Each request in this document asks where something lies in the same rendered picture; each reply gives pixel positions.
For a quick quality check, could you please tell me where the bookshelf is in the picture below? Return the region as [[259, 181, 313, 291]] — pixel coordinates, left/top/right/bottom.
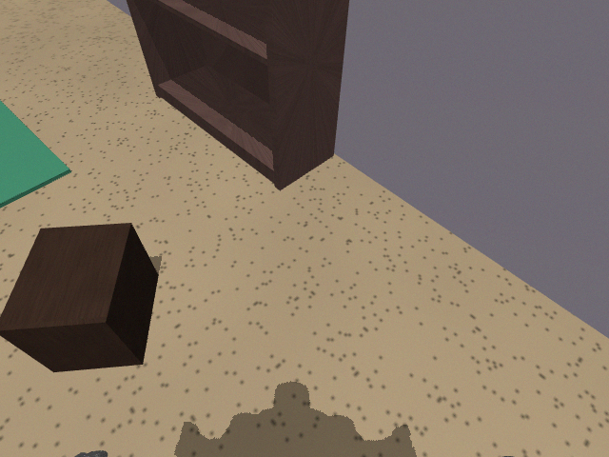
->
[[127, 0, 349, 190]]

